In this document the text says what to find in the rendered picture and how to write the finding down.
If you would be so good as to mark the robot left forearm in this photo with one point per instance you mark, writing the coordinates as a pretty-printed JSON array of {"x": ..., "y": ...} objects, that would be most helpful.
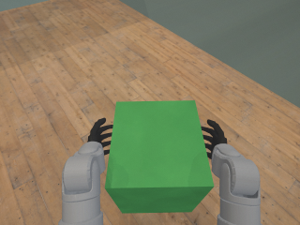
[{"x": 81, "y": 186}]

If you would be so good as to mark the robot right hand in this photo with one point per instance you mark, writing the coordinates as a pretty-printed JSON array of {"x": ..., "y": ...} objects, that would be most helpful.
[{"x": 218, "y": 136}]

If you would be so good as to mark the carton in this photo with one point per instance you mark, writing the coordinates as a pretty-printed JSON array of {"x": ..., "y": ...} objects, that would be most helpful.
[{"x": 158, "y": 161}]

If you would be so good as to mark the robot right forearm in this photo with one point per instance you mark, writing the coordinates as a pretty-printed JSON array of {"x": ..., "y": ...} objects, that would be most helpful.
[{"x": 239, "y": 187}]

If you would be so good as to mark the robot left hand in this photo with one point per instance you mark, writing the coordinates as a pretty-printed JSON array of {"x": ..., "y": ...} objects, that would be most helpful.
[{"x": 97, "y": 130}]

